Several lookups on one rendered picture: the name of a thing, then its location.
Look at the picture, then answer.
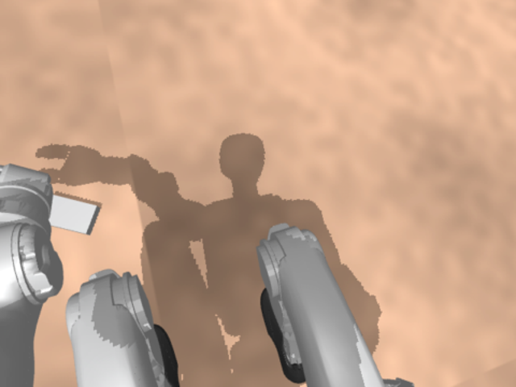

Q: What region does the small box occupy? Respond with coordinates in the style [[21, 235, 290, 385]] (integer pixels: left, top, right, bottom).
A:
[[49, 195, 101, 235]]

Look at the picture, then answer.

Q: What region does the left robot foot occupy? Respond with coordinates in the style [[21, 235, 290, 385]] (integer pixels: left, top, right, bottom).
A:
[[154, 324, 180, 387]]

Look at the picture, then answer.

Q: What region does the right robot foot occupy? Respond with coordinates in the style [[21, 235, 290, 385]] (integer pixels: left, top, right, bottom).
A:
[[260, 288, 306, 384]]

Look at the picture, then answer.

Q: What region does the left robot arm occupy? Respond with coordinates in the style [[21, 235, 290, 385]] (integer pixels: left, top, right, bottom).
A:
[[0, 164, 64, 387]]

